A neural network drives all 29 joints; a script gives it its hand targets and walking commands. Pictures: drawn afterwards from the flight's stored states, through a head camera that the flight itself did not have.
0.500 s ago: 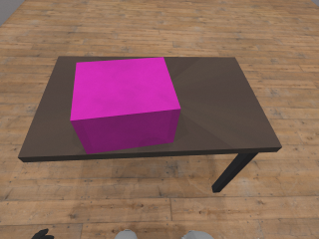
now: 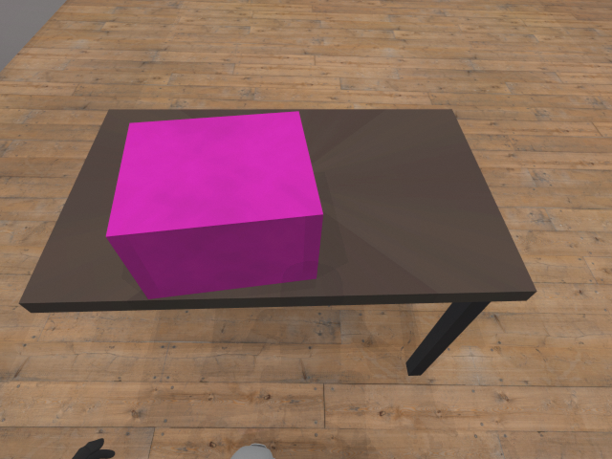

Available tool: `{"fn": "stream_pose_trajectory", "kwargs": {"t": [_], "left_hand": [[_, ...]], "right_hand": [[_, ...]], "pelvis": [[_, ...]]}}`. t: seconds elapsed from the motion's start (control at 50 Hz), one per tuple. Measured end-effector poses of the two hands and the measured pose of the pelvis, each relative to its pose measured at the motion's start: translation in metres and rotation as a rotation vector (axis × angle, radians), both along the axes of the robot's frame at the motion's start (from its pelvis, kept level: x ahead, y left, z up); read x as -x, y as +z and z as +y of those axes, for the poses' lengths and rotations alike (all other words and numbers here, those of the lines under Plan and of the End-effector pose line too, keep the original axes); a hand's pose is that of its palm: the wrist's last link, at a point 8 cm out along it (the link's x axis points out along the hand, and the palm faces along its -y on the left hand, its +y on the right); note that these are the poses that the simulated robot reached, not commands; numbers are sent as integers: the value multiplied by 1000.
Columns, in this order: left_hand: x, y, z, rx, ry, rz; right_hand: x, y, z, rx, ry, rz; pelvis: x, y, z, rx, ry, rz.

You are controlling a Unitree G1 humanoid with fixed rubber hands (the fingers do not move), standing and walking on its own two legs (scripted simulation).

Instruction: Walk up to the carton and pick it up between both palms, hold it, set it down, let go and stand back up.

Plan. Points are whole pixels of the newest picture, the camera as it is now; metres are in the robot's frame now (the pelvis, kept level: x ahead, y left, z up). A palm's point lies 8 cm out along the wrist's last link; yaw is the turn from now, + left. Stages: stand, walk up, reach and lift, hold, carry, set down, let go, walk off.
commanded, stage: walk up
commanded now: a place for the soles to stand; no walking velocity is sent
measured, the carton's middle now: (225, 202) +0.52 +0.19 -0.03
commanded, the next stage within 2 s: none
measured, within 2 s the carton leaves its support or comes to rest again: neither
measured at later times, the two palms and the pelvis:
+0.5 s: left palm out of the picture +0.09 +0.34 -0.10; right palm out of the picture +0.09 -0.34 -0.06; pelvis +0.00 +0.01 +0.00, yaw +1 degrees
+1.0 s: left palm out of the picture +0.09 +0.33 -0.10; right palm out of the picture +0.10 -0.34 -0.06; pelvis +0.00 +0.01 +0.00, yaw +1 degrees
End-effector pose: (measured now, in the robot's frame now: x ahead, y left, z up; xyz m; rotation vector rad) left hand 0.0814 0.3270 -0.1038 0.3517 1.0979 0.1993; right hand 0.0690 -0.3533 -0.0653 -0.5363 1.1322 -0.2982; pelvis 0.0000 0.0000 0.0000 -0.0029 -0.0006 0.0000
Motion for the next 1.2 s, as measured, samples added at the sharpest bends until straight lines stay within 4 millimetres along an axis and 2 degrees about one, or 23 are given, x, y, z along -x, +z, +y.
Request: {"fn": "stream_pose_trajectory", "kwargs": {"t": [0.12,0.2,0.4,1.2], "left_hand": [[-2,3,1,-4,-1,-21],[-5,3,7,-1,1,-27],[-6,5,7,-4,3,-34],[-9,9,8,-7,5,-69]], "right_hand": [[-12,-1,3,-19,8,-29],[-16,0,10,-21,15,-31],[-24,0,12,-33,27,-48],[-30,2,14,-37,39,-82]], "pelvis": [[-1,0,1,-3,6,3],[-3,0,7,0,8,4],[-3,1,6,-3,11,5],[-3,1,7,-5,13,-4]]}}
